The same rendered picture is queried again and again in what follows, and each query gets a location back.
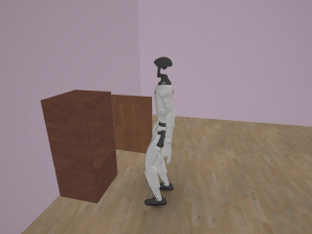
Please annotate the robot right hand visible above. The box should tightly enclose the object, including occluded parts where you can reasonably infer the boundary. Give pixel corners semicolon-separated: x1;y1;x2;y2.
152;123;158;134

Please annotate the robot left forearm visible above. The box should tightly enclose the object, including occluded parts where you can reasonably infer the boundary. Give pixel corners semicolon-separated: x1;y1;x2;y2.
163;113;175;146

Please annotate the cupboard door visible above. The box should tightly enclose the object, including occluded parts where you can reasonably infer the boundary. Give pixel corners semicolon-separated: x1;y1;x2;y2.
111;95;153;154

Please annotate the robot head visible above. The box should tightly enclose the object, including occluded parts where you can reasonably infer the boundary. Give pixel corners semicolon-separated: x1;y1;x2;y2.
154;57;173;86

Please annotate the robot right thigh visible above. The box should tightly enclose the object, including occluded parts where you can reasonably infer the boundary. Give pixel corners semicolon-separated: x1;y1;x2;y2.
151;127;164;165

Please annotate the left robot upper arm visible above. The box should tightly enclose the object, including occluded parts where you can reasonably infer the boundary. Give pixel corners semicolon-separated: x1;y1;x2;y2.
158;85;176;119

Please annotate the robot left hand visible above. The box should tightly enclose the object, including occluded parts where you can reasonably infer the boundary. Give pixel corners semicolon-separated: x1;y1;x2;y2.
159;145;172;165

